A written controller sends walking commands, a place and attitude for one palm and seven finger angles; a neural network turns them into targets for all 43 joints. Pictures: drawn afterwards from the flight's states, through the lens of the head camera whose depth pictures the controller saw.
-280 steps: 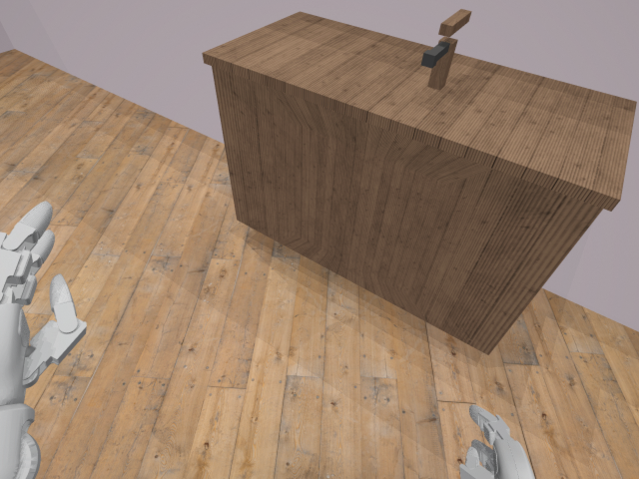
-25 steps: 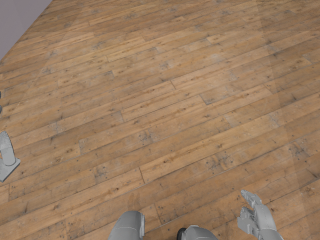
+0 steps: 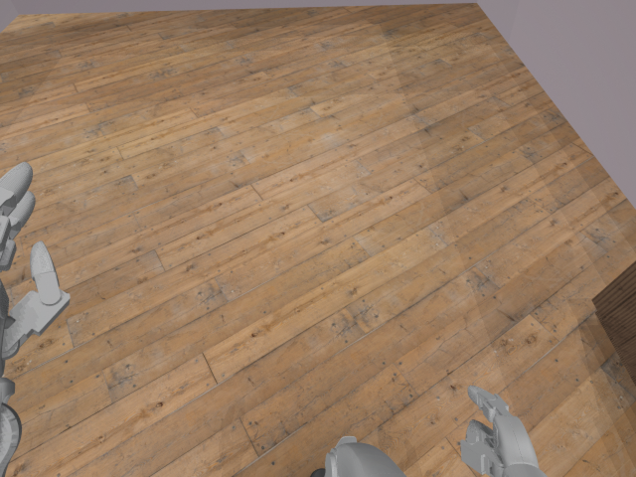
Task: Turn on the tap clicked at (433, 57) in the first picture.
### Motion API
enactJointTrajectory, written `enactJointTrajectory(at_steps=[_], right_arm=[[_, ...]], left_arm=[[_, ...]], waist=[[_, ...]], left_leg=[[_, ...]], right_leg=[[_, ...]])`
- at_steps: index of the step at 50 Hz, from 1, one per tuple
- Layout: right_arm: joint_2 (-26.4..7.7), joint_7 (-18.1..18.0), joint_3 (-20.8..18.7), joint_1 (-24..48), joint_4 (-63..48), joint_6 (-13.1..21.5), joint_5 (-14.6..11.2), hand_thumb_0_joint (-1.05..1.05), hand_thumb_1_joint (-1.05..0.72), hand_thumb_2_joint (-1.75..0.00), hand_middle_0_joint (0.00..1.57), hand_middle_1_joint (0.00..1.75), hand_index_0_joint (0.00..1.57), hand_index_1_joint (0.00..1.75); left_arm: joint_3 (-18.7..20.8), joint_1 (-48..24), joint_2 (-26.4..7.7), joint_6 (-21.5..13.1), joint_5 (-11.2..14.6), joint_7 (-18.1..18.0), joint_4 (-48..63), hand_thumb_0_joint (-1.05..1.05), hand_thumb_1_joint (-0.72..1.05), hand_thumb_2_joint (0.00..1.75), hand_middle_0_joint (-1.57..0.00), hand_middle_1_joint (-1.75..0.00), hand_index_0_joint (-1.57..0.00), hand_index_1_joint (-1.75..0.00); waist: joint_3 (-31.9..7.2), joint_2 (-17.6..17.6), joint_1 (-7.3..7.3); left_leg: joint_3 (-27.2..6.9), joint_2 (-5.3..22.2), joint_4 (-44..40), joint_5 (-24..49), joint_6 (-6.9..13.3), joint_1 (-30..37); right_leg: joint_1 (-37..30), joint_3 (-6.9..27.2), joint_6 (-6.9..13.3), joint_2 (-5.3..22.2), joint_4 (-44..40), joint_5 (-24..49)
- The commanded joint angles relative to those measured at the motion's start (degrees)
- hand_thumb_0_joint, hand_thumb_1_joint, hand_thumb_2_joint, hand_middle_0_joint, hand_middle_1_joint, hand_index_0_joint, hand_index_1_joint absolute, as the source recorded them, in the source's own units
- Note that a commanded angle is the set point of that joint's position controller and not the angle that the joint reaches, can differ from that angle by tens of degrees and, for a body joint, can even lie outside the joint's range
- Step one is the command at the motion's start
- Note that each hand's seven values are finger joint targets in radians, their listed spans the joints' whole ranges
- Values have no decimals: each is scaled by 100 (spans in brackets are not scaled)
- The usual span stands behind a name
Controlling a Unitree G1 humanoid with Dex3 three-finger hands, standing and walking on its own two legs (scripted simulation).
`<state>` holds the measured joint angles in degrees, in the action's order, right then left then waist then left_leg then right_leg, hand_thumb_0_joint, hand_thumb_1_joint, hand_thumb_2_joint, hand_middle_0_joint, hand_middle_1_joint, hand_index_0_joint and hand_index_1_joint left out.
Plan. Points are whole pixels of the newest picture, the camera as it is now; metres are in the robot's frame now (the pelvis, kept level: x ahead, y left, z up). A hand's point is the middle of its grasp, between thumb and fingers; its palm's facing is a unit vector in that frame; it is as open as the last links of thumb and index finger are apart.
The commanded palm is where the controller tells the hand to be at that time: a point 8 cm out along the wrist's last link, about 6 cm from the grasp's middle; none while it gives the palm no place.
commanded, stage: turn to face it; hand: left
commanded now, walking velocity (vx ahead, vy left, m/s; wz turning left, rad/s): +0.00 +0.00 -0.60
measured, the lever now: out of the picture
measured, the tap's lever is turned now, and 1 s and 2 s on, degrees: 0 0 0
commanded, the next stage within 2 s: none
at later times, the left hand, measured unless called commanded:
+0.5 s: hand (264, 298) +0.23 +0.07 +0.20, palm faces +0.08 -0.83 -0.55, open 7.4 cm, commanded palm +0.19 +0.14 +0.19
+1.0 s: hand (473, 356) +0.20 -0.10 +0.19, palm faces -0.21 -0.79 -0.58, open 7.4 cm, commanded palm +0.17 -0.01 +0.19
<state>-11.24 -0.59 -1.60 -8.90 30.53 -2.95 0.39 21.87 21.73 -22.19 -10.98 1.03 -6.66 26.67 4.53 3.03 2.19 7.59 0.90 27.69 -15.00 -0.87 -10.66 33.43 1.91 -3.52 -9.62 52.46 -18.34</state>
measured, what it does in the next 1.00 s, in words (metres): steps to the right, turning right: right foot, then left foot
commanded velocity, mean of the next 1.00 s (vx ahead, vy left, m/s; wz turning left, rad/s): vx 0.00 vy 0.00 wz -0.60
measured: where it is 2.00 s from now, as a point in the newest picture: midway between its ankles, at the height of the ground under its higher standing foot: outside the picture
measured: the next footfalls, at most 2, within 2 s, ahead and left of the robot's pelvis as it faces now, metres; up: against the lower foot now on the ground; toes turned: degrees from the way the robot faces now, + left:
right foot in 0.18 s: +0.06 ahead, -0.20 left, +0.00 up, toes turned -12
left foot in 0.52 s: +0.04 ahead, +0.03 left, +0.00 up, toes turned -14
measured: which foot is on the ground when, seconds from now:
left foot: down 0.00-0.18, up 0.20-0.50, down 0.52-0.84, up 0.86-1.00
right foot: up 0.00-0.16, down 0.18-0.54, up 0.56-0.80, down 0.82-1.00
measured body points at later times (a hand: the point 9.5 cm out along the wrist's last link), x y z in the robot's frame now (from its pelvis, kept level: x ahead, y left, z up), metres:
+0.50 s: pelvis -0.04 -0.08 +0.00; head +0.01 -0.10 +0.44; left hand +0.22 +0.11 +0.23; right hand +0.04 -0.39 -0.09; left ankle -0.01 +0.04 -0.72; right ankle +0.02 -0.19 -0.73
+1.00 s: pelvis -0.12 -0.14 +0.00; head -0.07 -0.20 +0.44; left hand +0.21 -0.05 +0.22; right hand -0.11 -0.42 -0.12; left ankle -0.06 +0.01 -0.65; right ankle -0.12 -0.22 -0.73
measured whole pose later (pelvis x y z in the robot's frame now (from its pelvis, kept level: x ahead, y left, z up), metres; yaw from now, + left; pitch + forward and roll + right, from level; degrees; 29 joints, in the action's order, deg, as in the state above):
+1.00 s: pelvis -0.12 -0.14 +0.00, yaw -36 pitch +1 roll +1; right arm -11.8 0.2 -0.6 -6.9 31.9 -2.2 -0.8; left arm 25.2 29.3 -25.0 -12.6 3.1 -7.0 34.8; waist 9.6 -2.4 -1.5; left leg 2.0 5.1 67.1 -26.8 -5.7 -28.7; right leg 21.5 -2.1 4.4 -2.2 34.4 -13.7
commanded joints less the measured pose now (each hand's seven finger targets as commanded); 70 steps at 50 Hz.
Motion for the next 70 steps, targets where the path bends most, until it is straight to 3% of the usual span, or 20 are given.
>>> enactJointTrajectory(at_steps=[1,7,8,10,12,15,24,25,27,30,33,39,41,42,43,50,62,64,66,70], right_arm=[[-639,57,-250,502,-948,383,-97,0,-90,-90,20,30,20,30],[-901,46,-278,-183,-761,791,-220,0,-90,-90,20,30,20,30],[-858,66,-272,-195,-708,837,-235,0,-90,-90,20,30,20,30],[-643,3,-210,125,-756,879,-155,0,-90,-90,20,30,20,30],[-712,-38,-257,350,-679,770,-156,0,-90,-90,20,30,20,30],[-475,59,-5,522,-641,422,-112,0,-90,-90,20,30,20,30],[-698,48,-157,154,-738,332,-143,0,-90,-90,20,30,20,30],[-745,2,-167,132,-746,336,-153,0,-90,-90,20,30,20,30],[-910,-87,-207,259,-870,377,-94,0,-90,-90,20,30,20,30],[-691,-66,-191,279,-763,477,-147,0,-90,-90,20,30,20,30],[-819,-6,-218,52,-748,576,-219,0,-90,-90,20,30,20,30],[-825,56,-161,-54,-805,852,-148,0,-90,-90,20,30,20,30],[-668,114,-141,-111,-834,823,-197,0,-90,-90,20,30,20,30],[-490,81,-69,93,-946,796,-174,0,-90,-90,20,30,20,30],[-463,41,2,337,-934,744,-125,0,-90,-90,20,30,20,30],[-400,52,-32,532,-721,159,-136,0,-90,-90,20,30,20,30],[-745,-69,-125,282,-823,82,-127,0,-90,-90,20,30,20,30],[-785,-87,-145,192,-827,129,-97,0,-90,-90,20,30,20,30],[-880,-126,-179,312,-960,196,-81,0,-90,-90,20,30,20,30],[-669,-2,-173,217,-886,377,-164,0,-90,-90,20,30,20,30]], left_arm=[[811,-76,-1116,-383,93,-46,1743,0,90,90,-20,-30,-20,-30],[589,-297,-887,-374,42,-192,1492,0,90,90,-20,-30,-20,-30],[602,-552,-938,-367,3,-203,1416,0,90,90,-20,-30,-20,-30],[1020,-354,-1399,-381,-40,-309,964,0,90,90,-20,-30,-20,-30],[1141,-345,-1438,-420,102,-304,1341,0,90,90,-20,-30,-20,-30],[1350,785,-1332,-552,257,-272,1730,0,90,90,-20,-30,-20,-30],[1303,1125,-1122,-483,258,-280,1735,0,90,90,-20,-30,-20,-30],[1146,1041,-1028,-468,277,-251,1668,0,90,90,-20,-30,-20,-30],[1142,684,-1031,-546,159,-195,1717,0,90,90,-20,-30,-20,-30],[744,5,-852,-537,-20,-168,1526,0,90,90,-20,-30,-20,-30],[36,-363,-443,-414,-4,-170,1582,0,90,90,-20,-30,-20,-30],[296,-637,-834,-331,-12,-227,1712,0,90,90,-20,-30,-20,-30],[598,-407,-1104,-353,-22,-248,1821,0,90,90,-20,-30,-20,-30],[986,-180,-1480,-395,12,-306,1762,0,90,90,-20,-30,-20,-30],[1262,-62,-1561,-386,102,-352,1709,0,90,90,-20,-30,-20,-30],[1380,1336,-1121,-451,354,-276,1573,0,90,90,-20,-30,-20,-30],[657,407,-1017,-214,166,-327,1776,0,90,90,-20,-30,-20,-30],[645,218,-1042,-292,158,-282,1906,0,90,90,-20,-30,-20,-30],[728,43,-1103,-387,62,-229,2093,0,90,90,-20,-30,-20,-30],[559,-104,-849,-338,36,-133,1805,0,90,90,-20,-30,-20,-30]], waist=[[-298,-1715,12],[-657,-1256,-109],[-834,-842,-111],[-1075,1570,-21],[-1343,1136,-11],[-1584,196,-41],[-1365,278,-158],[-1263,-90,-197],[-829,-1989,-104],[-465,-1677,-133],[-287,-1683,-163],[-663,-1750,-134],[-1081,-742,-132],[-1180,764,-37],[-1365,1090,23],[-1630,221,-158],[-1316,250,-74],[-1167,-280,-126],[-857,-1922,-49],[-385,-1840,-40]], left_leg=[[-620,2365,-971,306,987,-799],[282,1705,790,1251,104,-485],[390,1478,1635,1130,-33,-577],[-75,309,4157,-2365,-404,-2389],[-966,625,4618,-1948,-357,-1990],[-849,513,3947,-1313,-396,-1970],[-492,218,265,-776,-180,17],[-618,432,-294,-557,-62,475],[-2236,2319,-1287,-59,778,388],[-1331,2438,-1066,278,931,-822],[-279,2031,-608,1556,570,-323],[93,1903,380,1693,177,-162],[370,1394,1921,935,-127,-524],[286,669,3056,-1503,-360,-1854],[-372,500,3895,-2159,-432,-2363],[-785,528,3511,-1007,-513,-2355],[-523,138,386,-887,-150,-170],[-701,544,-568,-663,82,740],[-1950,2191,-1179,395,734,835],[-571,2243,-875,1073,824,-477]], right_leg=[[63,303,42,1178,2173,-718],[-2094,-1166,-89,751,-1834,350],[-2504,-917,32,932,-2359,993],[-3141,2421,1176,2822,-2842,4991],[-2551,2506,1247,2856,-2967,3381],[-2753,1506,1269,2354,-2625,2707],[-1220,1946,971,1895,-3130,204],[-861,1700,776,1631,-2697,168],[157,411,225,648,-84,-1092],[-66,92,78,1046,2053,-778],[-267,-467,-17,1144,539,-739],[-1883,-1131,-15,898,-1853,-2],[-2738,-326,364,1559,-2777,1781],[-3442,1359,950,2488,-2749,4374],[-3348,2044,1263,3023,-2817,4984],[-3400,1334,1284,2310,-2798,3571],[-1656,2133,1023,1955,-3349,780],[-761,1886,686,1524,-2865,196],[185,521,256,646,-602,-848],[-148,-128,49,1126,1199,-726]])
